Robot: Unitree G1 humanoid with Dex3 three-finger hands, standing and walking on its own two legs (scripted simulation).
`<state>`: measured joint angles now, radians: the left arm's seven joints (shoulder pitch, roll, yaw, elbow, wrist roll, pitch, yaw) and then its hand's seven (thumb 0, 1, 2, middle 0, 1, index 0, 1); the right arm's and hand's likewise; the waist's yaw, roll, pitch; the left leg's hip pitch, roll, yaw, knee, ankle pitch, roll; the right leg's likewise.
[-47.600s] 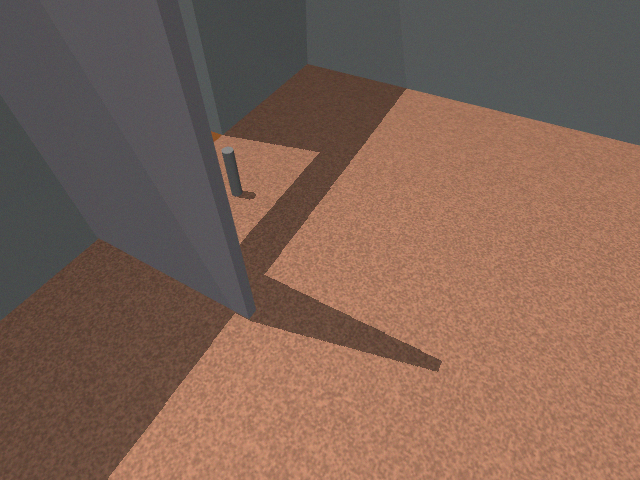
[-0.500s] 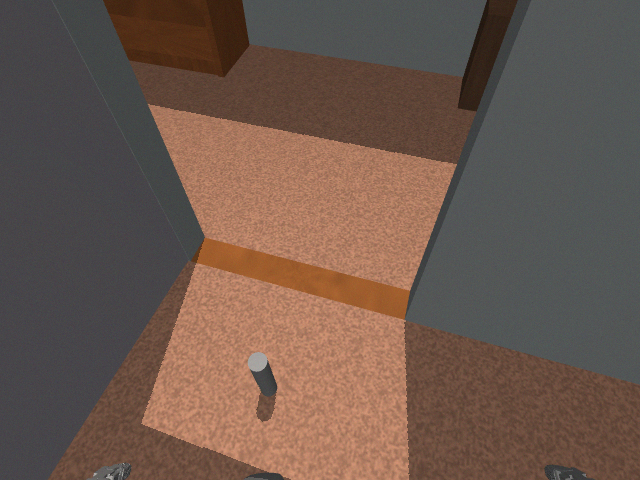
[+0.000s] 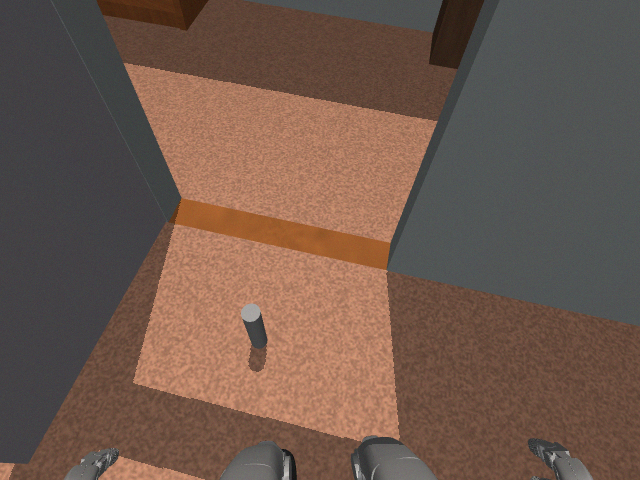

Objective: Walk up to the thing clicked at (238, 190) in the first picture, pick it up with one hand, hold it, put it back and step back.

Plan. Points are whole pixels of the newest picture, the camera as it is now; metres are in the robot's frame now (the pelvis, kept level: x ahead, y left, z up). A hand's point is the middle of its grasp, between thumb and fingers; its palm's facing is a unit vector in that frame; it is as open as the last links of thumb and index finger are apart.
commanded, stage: step back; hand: left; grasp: from the side
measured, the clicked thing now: (255, 328) +0.50 +0.17 -0.64
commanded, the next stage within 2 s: none
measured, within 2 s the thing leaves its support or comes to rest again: neither
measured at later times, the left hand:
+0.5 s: hand out of the picture +0.00 +0.25 -0.15, palm faces +0.05 -0.93 -0.36, open 7.4 cm
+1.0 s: hand out of the picture -0.19 +0.21 -0.13, palm faces +0.02 -0.91 -0.42, open 7.4 cm
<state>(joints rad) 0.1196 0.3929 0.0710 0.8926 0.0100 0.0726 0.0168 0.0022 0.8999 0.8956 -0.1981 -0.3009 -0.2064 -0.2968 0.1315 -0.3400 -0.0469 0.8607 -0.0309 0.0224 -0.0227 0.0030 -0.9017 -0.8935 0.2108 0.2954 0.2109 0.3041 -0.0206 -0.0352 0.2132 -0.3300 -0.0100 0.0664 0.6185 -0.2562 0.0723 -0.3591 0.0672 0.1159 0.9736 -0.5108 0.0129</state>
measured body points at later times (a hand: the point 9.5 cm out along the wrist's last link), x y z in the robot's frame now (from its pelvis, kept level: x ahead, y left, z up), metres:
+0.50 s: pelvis -0.13 -0.02 -0.01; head -0.06 +0.00 +0.44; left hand +0.00 +0.30 -0.12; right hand -0.02 -0.33 -0.12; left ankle -0.13 +0.10 -0.73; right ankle -0.06 -0.14 -0.72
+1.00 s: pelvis -0.28 -0.06 +0.00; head -0.22 -0.08 +0.44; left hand -0.20 +0.26 -0.11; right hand -0.17 -0.38 -0.12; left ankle -0.28 +0.08 -0.66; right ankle -0.24 -0.18 -0.73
